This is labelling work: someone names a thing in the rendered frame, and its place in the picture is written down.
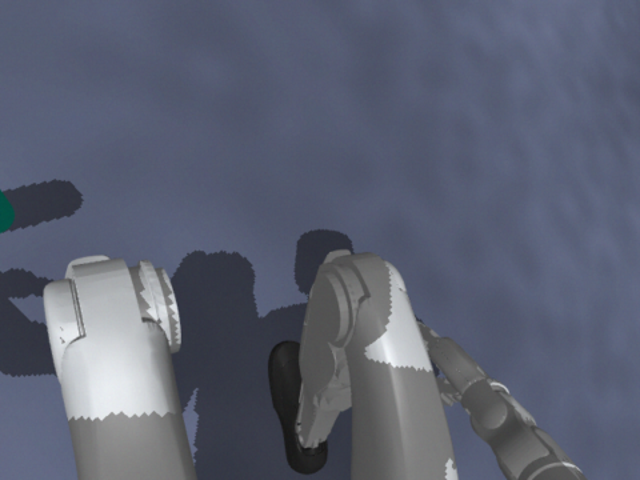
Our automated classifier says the right robot hand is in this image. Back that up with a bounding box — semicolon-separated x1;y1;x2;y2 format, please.
417;321;491;406

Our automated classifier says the right robot foot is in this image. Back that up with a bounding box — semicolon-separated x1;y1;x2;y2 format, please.
268;341;328;475

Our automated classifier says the can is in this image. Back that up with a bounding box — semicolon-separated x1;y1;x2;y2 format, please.
0;190;15;233

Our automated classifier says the right robot arm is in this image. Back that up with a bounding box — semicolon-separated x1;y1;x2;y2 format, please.
461;378;588;480

